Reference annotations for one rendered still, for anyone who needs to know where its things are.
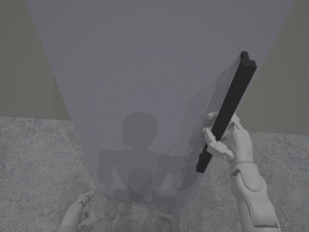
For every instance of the fridge door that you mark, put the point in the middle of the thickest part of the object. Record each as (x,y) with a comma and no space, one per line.
(139,78)

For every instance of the right robot hand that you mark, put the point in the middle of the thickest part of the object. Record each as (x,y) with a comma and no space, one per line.
(238,141)

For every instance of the handle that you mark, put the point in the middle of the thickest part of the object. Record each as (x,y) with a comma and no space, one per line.
(236,90)

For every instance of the left robot hand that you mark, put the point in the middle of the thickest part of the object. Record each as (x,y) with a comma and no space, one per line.
(75,217)

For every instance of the robot right forearm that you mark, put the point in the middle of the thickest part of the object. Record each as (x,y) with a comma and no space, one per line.
(256,212)

